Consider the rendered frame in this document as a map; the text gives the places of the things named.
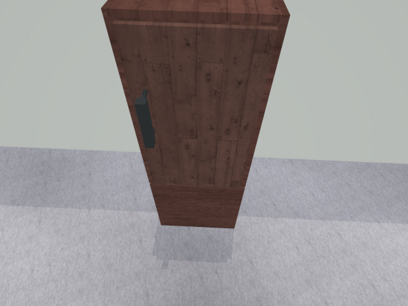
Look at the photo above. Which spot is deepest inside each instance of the cupboard door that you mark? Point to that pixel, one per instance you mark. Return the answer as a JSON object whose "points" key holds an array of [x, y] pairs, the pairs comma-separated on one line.
{"points": [[205, 83]]}

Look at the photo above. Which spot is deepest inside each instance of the handle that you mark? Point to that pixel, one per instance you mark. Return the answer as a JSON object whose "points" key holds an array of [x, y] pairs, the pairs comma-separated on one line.
{"points": [[144, 118]]}

